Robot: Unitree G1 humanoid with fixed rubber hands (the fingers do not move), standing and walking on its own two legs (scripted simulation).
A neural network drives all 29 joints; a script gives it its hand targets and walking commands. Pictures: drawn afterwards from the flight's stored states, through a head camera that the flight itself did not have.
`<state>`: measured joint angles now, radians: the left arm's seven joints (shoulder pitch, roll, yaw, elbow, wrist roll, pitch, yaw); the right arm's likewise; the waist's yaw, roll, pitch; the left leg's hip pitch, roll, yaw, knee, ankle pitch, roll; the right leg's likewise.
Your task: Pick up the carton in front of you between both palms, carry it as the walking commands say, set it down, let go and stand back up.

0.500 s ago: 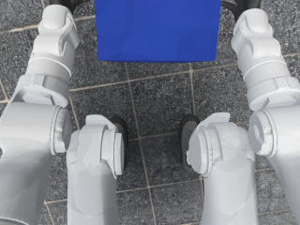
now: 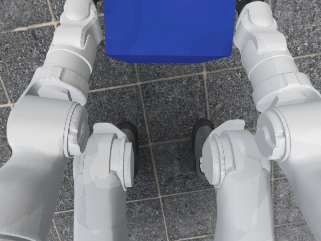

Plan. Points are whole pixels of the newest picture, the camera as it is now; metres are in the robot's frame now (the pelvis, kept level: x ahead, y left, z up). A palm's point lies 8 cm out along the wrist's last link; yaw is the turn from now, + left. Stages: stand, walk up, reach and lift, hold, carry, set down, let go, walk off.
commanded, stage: reach and lift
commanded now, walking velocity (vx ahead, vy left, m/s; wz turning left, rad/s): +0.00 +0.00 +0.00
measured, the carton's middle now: (166, 12) +0.54 +0.00 -0.25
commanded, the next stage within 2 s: none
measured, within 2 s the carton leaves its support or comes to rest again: leaves its support in 0.16 s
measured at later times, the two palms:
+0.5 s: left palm out of the picture +0.51 +0.16 -0.03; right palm out of the picture +0.50 -0.14 -0.03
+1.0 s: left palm out of the picture +0.48 +0.16 +0.12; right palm out of the picture +0.47 -0.15 +0.12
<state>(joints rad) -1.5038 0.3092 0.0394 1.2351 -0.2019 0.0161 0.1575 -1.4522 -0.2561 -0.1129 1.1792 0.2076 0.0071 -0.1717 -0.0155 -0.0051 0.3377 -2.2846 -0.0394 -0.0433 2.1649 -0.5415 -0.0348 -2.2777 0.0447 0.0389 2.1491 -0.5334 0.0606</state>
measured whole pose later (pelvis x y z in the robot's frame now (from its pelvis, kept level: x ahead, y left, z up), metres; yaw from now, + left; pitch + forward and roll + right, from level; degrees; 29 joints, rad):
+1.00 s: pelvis +0.03 +0.00 +0.17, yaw +1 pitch +40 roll +0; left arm -0.86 -0.02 0.39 0.67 0.16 0.35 0.07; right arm -0.82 0.05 -0.42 0.61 -0.16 0.35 -0.07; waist -0.01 0.00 -0.22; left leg -1.79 -0.11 -0.10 1.61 -0.50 -0.06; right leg -1.79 0.10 0.10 1.61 -0.51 0.07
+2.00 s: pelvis +0.11 +0.00 +0.40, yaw +1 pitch +0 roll +0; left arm -0.25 -0.15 0.26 0.40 0.24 0.56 0.03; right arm -0.24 0.15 -0.25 0.39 -0.24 0.57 -0.01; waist -0.01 0.00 -0.09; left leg -0.23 -0.05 -0.15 0.48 -0.24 -0.01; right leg -0.22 0.04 0.14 0.48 -0.24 0.02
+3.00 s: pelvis +0.11 +0.00 +0.41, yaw +1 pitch -5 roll +0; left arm -0.25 -0.15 0.22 0.27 0.26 0.69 0.01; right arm -0.24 0.15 -0.21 0.26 -0.27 0.70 0.01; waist 0.00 0.00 -0.01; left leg -0.08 -0.04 -0.14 0.37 -0.20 -0.01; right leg -0.08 0.03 0.14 0.37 -0.21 0.01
